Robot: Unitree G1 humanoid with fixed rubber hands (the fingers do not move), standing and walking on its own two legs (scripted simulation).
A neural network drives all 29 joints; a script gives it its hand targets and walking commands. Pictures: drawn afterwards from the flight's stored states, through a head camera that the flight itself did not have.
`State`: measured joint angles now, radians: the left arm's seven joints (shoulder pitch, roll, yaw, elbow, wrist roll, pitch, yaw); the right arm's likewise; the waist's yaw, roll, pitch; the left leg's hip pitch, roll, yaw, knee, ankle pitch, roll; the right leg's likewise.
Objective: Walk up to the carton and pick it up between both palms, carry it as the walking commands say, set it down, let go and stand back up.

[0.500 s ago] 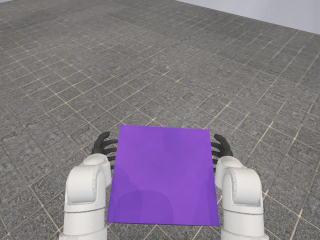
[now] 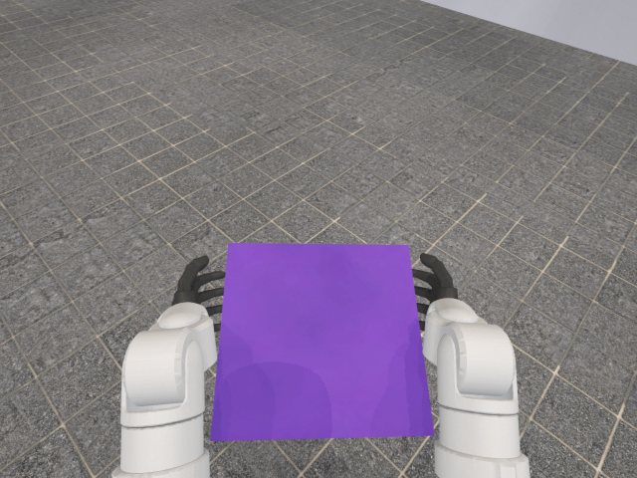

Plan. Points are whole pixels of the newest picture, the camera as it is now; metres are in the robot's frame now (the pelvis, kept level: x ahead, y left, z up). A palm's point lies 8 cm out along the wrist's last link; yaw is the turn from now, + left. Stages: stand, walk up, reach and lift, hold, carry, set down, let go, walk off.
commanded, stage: carry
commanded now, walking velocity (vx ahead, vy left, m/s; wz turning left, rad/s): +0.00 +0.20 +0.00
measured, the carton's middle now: (314, 351) +0.29 +0.01 -0.01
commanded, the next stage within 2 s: none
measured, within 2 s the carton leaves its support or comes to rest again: neither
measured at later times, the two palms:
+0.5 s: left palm (47, 366) +0.23 +0.29 +0.07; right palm (318, 348) +0.25 +0.01 +0.09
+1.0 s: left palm (7, 379) +0.20 +0.31 +0.10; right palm (306, 389) +0.20 +0.02 +0.11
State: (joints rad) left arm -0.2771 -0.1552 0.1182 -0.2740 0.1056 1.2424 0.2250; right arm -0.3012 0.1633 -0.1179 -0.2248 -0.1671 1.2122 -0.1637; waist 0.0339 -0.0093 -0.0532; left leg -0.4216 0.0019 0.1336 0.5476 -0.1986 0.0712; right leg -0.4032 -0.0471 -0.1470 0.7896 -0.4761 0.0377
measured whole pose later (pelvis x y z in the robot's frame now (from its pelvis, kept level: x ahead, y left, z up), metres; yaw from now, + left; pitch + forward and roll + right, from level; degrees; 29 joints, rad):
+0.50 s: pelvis -0.05 +0.13 +0.00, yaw +0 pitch +4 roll -1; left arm -0.27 -0.15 0.13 -0.25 0.12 1.25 0.23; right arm -0.32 0.17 -0.11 -0.18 -0.15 1.21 -0.19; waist 0.04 -0.03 -0.03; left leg -0.40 0.04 0.10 0.55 -0.22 0.03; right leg -0.52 -0.10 -0.09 1.02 -0.55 0.06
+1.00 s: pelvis -0.08 +0.17 +0.01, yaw -2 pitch +2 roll +0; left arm -0.31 -0.16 0.13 -0.13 0.16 1.27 0.21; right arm -0.33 0.17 -0.14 -0.12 -0.14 1.25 -0.24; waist 0.00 0.00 -0.13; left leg -0.36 -0.01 0.17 0.46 -0.14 0.08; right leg -0.27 -0.03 -0.12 0.52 -0.29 -0.01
